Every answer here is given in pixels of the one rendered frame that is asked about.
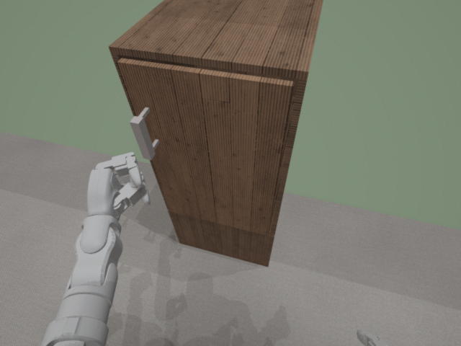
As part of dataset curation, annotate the handle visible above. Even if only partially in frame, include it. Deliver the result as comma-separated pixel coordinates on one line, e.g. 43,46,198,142
130,107,159,160

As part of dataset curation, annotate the cupboard door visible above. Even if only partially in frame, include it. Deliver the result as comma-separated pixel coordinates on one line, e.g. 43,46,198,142
116,58,295,236

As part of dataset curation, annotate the robot right hand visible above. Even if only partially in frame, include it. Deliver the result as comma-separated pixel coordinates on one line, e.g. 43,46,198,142
357,329,388,346

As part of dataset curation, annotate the robot left hand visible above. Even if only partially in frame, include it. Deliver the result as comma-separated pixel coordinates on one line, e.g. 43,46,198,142
86,152,151,221

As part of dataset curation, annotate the left robot forearm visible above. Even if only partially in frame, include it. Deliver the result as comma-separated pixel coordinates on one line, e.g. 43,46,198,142
40,214,123,346

